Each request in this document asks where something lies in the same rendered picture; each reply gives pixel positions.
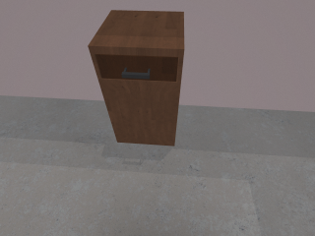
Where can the handle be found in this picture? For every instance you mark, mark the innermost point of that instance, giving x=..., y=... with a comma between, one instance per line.
x=135, y=75

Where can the drawer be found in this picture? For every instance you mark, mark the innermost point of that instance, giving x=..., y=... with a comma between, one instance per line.
x=162, y=68

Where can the cabinet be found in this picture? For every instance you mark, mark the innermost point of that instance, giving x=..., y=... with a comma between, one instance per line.
x=141, y=111

